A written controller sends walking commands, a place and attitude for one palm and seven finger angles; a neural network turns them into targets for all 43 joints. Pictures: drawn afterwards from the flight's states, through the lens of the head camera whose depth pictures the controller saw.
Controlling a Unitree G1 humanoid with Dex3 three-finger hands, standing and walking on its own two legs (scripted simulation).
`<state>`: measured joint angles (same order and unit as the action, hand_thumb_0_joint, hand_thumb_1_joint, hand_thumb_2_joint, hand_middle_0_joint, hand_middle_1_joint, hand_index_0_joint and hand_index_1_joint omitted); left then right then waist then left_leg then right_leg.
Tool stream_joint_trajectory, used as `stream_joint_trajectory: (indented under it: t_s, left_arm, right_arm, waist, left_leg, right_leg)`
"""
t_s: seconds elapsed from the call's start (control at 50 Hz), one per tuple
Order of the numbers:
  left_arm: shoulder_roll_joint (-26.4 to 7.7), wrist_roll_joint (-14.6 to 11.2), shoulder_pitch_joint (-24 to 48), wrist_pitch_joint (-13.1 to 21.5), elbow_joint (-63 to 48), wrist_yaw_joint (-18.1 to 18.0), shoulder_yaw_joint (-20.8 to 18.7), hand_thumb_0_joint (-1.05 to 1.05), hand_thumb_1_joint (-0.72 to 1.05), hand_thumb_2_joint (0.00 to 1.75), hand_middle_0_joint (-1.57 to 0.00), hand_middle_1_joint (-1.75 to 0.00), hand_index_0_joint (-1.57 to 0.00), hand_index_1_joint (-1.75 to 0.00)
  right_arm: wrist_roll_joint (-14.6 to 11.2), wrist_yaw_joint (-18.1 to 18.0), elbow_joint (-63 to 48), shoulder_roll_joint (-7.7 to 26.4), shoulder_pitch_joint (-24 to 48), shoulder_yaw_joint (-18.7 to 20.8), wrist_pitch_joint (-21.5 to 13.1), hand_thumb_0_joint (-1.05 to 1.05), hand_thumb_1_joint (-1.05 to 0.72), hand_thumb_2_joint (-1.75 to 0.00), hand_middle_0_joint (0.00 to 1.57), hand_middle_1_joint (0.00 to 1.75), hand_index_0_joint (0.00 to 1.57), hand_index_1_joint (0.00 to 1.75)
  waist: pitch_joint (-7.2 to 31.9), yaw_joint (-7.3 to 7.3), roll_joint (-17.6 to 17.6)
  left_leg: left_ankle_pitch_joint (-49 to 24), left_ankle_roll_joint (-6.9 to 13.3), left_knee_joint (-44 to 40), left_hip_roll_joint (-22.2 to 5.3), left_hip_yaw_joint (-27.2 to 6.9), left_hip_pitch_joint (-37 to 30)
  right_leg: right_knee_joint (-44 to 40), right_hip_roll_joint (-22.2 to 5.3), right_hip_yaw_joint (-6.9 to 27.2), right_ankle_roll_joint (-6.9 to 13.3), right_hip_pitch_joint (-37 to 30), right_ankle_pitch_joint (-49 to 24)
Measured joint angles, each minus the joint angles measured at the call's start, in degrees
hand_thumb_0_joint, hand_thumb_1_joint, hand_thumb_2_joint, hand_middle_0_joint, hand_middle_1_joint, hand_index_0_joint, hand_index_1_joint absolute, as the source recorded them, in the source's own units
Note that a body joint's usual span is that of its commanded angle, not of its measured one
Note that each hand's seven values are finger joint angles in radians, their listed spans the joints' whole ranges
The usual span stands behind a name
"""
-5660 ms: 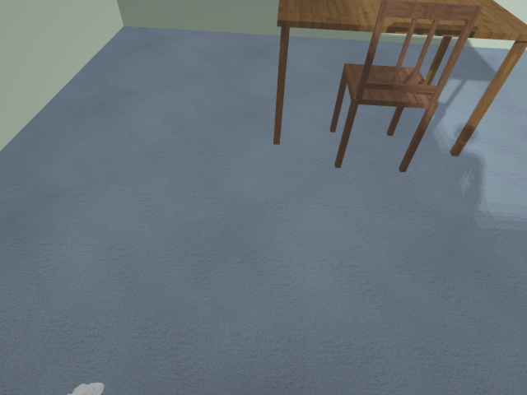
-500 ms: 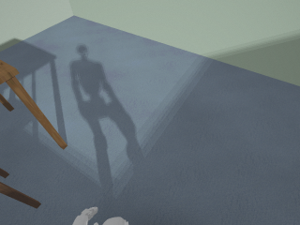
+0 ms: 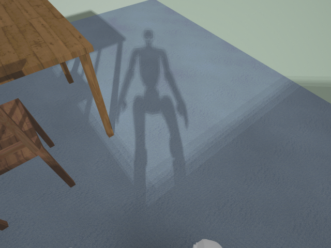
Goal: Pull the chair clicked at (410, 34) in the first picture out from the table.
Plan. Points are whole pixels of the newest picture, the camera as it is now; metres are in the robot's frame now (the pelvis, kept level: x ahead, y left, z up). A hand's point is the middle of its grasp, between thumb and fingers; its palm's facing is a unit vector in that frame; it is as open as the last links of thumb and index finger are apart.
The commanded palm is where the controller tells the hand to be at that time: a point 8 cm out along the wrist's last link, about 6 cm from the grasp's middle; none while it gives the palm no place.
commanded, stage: turn to face it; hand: left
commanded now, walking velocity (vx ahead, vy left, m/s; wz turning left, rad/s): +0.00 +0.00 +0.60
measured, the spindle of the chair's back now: out of the picture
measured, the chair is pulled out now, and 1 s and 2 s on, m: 0.00 0.00 0.00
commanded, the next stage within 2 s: take the last steps up to it in 1.12 s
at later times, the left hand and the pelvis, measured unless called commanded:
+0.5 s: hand out of the picture -0.01 +0.16 -0.16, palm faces +0.34 -0.91 -0.25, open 7.4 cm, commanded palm none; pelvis -0.01 -0.04 +0.00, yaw +19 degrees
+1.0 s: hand out of the picture -0.03 +0.21 -0.15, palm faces +0.54 -0.79 -0.28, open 7.4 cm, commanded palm none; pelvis -0.01 -0.03 +0.00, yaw +33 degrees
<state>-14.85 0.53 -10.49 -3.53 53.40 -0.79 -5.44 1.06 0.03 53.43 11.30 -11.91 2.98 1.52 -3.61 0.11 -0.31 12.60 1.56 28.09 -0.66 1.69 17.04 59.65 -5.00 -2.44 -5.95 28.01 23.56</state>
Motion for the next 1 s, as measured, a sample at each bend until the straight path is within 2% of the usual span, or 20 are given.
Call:
stream_joint_trajectory:
  t_s: [0.1, 0.16, 0.2, 0.24, 0.28, 0.34, 0.44, 0.52, 0.56, 0.58, 0.6, 0.64, 0.68, 0.74, 0.86, 1.0]
  left_arm:
    - [0.8, -0.4, 1.5, 0.2, -1.5, -0.4, 0.7, 0.00, 0.91, 0.90, -0.20, -0.30, -0.19, -0.30]
    - [1.6, -0.5, 1.7, 1.6, -2.8, -0.3, 1.5, 0.00, 0.90, 0.90, -0.20, -0.30, -0.19, -0.30]
    - [2.9, 0.1, 1.8, 2.4, -3.1, -0.5, 2.2, 0.00, 0.90, 0.90, -0.20, -0.30, -0.19, -0.30]
    - [4.1, 0.3, 1.0, 2.6, -3.4, -0.5, 3.0, 0.00, 0.90, 0.90, -0.20, -0.30, -0.20, -0.30]
    - [4.9, 0.4, 0.1, 2.4, -3.4, -0.6, 3.4, 0.00, 0.90, 0.90, -0.20, -0.30, -0.20, -0.30]
    - [5.3, 0.5, -0.8, 2.3, -3.0, -0.5, 3.8, 0.00, 0.90, 0.90, -0.21, -0.30, -0.20, -0.30]
    - [5.2, 0.8, -1.9, 2.5, -2.7, -0.4, 4.0, 0.00, 0.90, 0.90, -0.21, -0.30, -0.20, -0.30]
    - [3.9, 1.0, -2.7, 2.3, -2.2, -0.2, 3.5, 0.00, 0.90, 0.90, -0.21, -0.30, -0.20, -0.30]
    - [2.9, 0.9, -3.1, 2.0, -1.8, -0.1, 3.0, 0.00, 0.90, 0.90, -0.21, -0.30, -0.20, -0.30]
    - [2.3, 0.7, -3.6, 1.8, -1.7, 0.0, 2.7, 0.00, 0.90, 0.90, -0.21, -0.30, -0.20, -0.30]
    - [1.6, 0.4, -3.8, 1.4, -1.4, 0.1, 2.3, 0.00, 0.90, 0.90, -0.21, -0.30, -0.20, -0.30]
    - [0.0, 0.2, -3.3, 0.0, -0.7, -0.1, 1.6, 0.00, 0.90, 0.90, -0.21, -0.30, -0.20, -0.30]
    - [-0.9, 0.3, -2.7, -1.0, -0.1, -0.4, 1.2, 0.00, 0.90, 0.90, -0.20, -0.30, -0.20, -0.30]
    - [-1.6, 0.2, -1.4, -0.9, -0.1, -0.2, 0.8, 0.01, 0.90, 0.90, -0.20, -0.30, -0.19, -0.30]
    - [-1.0, 0.0, 0.9, -0.1, -1.7, 0.0, 1.1, 0.00, 0.91, 0.90, -0.20, -0.30, -0.19, -0.30]
    - [1.4, -0.4, 2.9, 0.5, -2.9, -0.2, 2.3, 0.00, 0.90, 0.90, -0.20, -0.30, -0.19, -0.30]
  right_arm:
    - [0.2, 0.4, 0.0, 0.9, 0.3, 0.5, 1.0, 0.01, -0.91, -0.89, 0.21, 0.30, 0.20, 0.30]
    - [-0.2, 0.7, -0.3, 1.8, 0.3, 1.1, 1.6, 0.01, -0.91, -0.89, 0.21, 0.30, 0.20, 0.30]
    - [-0.4, 0.7, -0.1, 2.9, 0.9, 1.9, 2.2, 0.01, -0.91, -0.89, 0.21, 0.30, 0.20, 0.30]
    - [-0.2, 0.9, 0.0, 3.9, 1.1, 2.6, 2.9, 0.01, -0.91, -0.89, 0.20, 0.30, 0.20, 0.30]
    - [-0.1, 1.3, 0.0, 4.5, 1.4, 2.9, 3.2, 0.01, -0.91, -0.90, 0.20, 0.30, 0.20, 0.30]
    - [0.0, 1.7, 0.0, 4.9, 1.5, 3.1, 3.2, 0.01, -0.91, -0.90, 0.20, 0.30, 0.20, 0.30]
    - [-0.2, 1.9, 0.3, 4.8, 2.2, 2.6, 3.8, 0.01, -0.91, -0.90, 0.20, 0.30, 0.20, 0.30]
    - [-0.5, 1.9, 0.0, 4.2, 3.8, 1.8, 3.4, 0.01, -0.91, -0.90, 0.20, 0.30, 0.20, 0.30]
    - [-0.5, 1.9, -0.7, 3.9, 4.3, 1.4, 2.8, 0.01, -0.91, -0.90, 0.20, 0.30, 0.20, 0.30]
    - [-0.5, 2.0, -1.2, 3.9, 4.4, 1.2, 2.4, 0.01, -0.91, -0.90, 0.20, 0.30, 0.20, 0.30]
    - [-0.4, 2.0, -1.5, 3.7, 4.6, 1.1, 1.8, 0.01, -0.91, -0.90, 0.20, 0.30, 0.20, 0.30]
    - [-0.5, 1.8, -2.0, 2.7, 5.2, 0.7, 0.8, 0.01, -0.91, -0.90, 0.20, 0.30, 0.20, 0.30]
    - [-0.4, 1.3, -2.4, 2.1, 4.9, 0.1, 0.1, 0.01, -0.91, -0.90, 0.20, 0.30, 0.20, 0.30]
    - [-0.3, 0.6, -2.4, 1.4, 4.1, -0.4, 0.0, 0.01, -0.91, -0.89, 0.20, 0.30, 0.20, 0.30]
    - [-0.2, 0.4, -1.5, 0.8, 2.3, -0.9, 0.3, 0.01, -0.91, -0.89, 0.21, 0.30, 0.20, 0.30]
    - [0.2, 0.4, -0.6, 1.1, 0.6, -0.4, 1.2, 0.01, -0.91, -0.89, 0.21, 0.30, 0.20, 0.30]
  waist:
    - [0.1, 1.12, 1.5]
    - [0.6, 1.27, 2.2]
    - [0.2, 1.12, 3.5]
    - [0.3, 1.30, 3.9]
    - [0.5, 1.33, 3.7]
    - [0.3, 1.62, 3.0]
    - [-0.5, 0.85, 1.3]
    - [-1.6, -0.49, -0.1]
    - [-1.8, -0.87, -0.7]
    - [-1.7, -0.98, -0.9]
    - [-1.7, -0.95, -1.5]
    - [-2.3, -1.34, -2.7]
    - [-2.2, -1.31, -2.5]
    - [-1.9, -0.93, -1.8]
    - [-1.1, -0.23, -0.8]
    - [-0.3, 1.44, 1.0]
  left_leg:
    - [-0.6, -1.2, 0.6, 0.9, -3.3, 1.1]
    - [0.4, -2.6, 4.1, 1.9, -5.3, 3.4]
    - [9.4, -3.4, 13.3, 2.3, -5.8, 6.8]
    - [13.1, -3.8, 25.4, 2.8, -4.7, 10.6]
    - [11.6, -4.5, 34.4, 2.0, -3.0, 12.9]
    - [8.8, -5.6, 39.2, 0.1, -1.6, 13.7]
    - [10.0, -6.6, 31.5, -2.2, 0.1, 10.1]
    - [11.9, -5.9, 20.1, -2.5, 2.3, 5.3]
    - [9.5, -5.3, 13.1, -2.1, 3.6, 2.2]
    - [6.0, -4.8, 8.4, -1.9, 4.0, 0.2]
    - [5.7, -2.4, 7.0, -1.2, 4.1, -0.1]
    - [6.9, 0.1, 8.8, -0.3, 3.6, 0.9]
    - [6.6, 0.5, 7.8, -0.3, 2.5, 0.6]
    - [4.0, 0.3, 3.6, 0.0, 0.6, -1.1]
    - [0.8, 0.4, -1.4, 1.3, -2.4, -3.2]
    - [0.9, -1.0, 0.0, 2.7, -5.1, -2.2]
  right_leg:
    - [-13.3, 1.3, 0.8, 0.2, -5.9, 1.4]
    - [-26.8, 2.0, 0.0, 1.2, -11.9, -4.8]
    - [-26.0, 2.0, -1.5, 4.2, -11.9, -5.3]
    - [-26.4, 1.0, -3.2, 5.9, -13.0, -5.1]
    - [-27.9, 0.1, -4.5, 6.2, -14.3, -5.6]
    - [-29.7, -1.0, -6.7, 6.2, -15.9, -6.3]
    - [-30.1, -2.8, -10.4, 5.8, -16.8, -6.1]
    - [-27.8, -4.5, -12.8, 4.8, -15.9, -4.9]
    - [-25.4, -5.6, -14.1, 3.9, -15.2, -3.6]
    - [-23.4, -6.2, -14.7, 3.3, -14.4, -2.5]
    - [-20.2, -7.1, -14.2, 2.8, -12.9, -1.5]
    - [-10.1, -6.3, -8.5, 1.7, -8.4, 6.3]
    - [-1.4, -4.3, -4.9, 1.2, -4.5, 8.1]
    - [4.5, -2.5, -1.9, 0.6, -1.0, 4.0]
    - [-0.6, -1.0, 0.7, -0.1, -1.1, 0.4]
    - [-16.2, 1.9, 0.5, 1.0, -7.8, 0.5]
